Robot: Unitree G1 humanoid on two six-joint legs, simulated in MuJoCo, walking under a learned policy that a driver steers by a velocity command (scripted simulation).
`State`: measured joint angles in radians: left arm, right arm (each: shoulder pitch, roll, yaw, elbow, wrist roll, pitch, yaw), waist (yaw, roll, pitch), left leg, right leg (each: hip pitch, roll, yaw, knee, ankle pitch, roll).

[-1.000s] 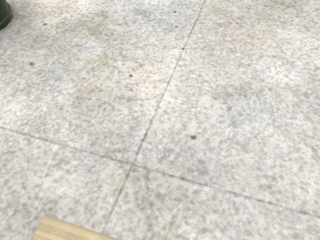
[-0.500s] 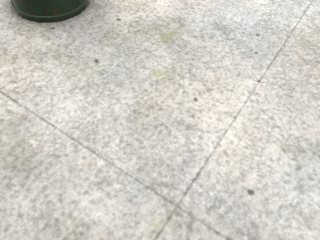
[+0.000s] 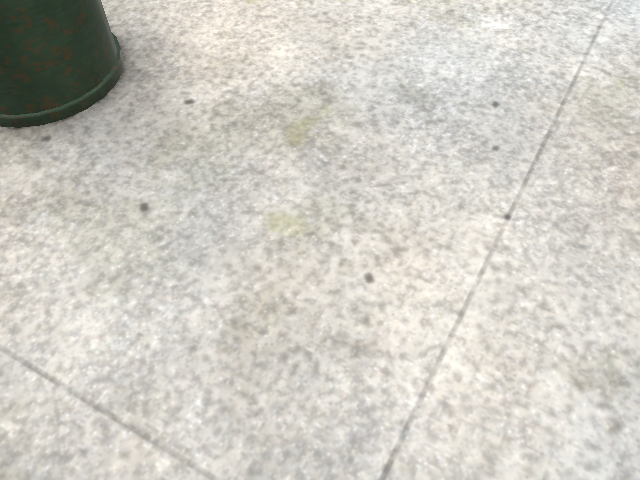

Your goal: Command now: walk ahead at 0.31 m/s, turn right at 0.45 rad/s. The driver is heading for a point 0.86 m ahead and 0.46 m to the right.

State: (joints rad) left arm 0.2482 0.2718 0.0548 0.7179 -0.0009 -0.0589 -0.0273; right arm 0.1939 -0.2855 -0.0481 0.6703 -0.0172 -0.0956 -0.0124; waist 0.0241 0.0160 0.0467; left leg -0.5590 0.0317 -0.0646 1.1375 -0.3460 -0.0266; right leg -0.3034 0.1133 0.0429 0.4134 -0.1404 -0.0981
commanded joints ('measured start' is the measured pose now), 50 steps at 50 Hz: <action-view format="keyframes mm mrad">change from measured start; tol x32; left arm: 1 -44 155 40 -73 0 -11 20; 50 -23 196 60 -190 -1 89 74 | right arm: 1 29 -76 -24 -66 -9 5 -19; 50 -172 -77 -49 -31 23 86 -17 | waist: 1 -52 -57 -116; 13 -48 -138 -161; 16 15 273 -405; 34 20 117 -164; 36 -20 -363 -65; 50 7 -178 -135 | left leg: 1 -61 7 6 -114 51 -43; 12 124 -85 -61 -680 302 -6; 15 714 350 -418 -667 1119 270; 19 482 268 -311 -754 510 255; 32 334 257 -16 -806 307 236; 37 -169 -44 35 -63 -302 -32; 50 -5 -63 -27 -310 -1 -57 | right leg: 1 93 -249 229 -103 717 -179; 13 143 -147 387 170 286 -21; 16 -292 -10 147 759 -607 125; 34 112 -103 -102 125 -99 56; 37 132 -491 530 -136 148 -251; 50 176 -285 387 -32 159 -121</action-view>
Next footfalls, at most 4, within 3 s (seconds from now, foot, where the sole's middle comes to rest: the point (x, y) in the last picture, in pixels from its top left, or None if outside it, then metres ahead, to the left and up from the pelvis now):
0.28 left None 0.29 0.10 -0.78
0.70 right None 0.13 -0.12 -0.78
1.18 left None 0.25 0.06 -0.78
1.60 right None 0.17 -0.27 -0.78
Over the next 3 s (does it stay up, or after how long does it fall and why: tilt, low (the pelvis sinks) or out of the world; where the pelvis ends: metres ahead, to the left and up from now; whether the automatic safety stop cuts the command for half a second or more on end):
stays up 0.74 -0.57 0.00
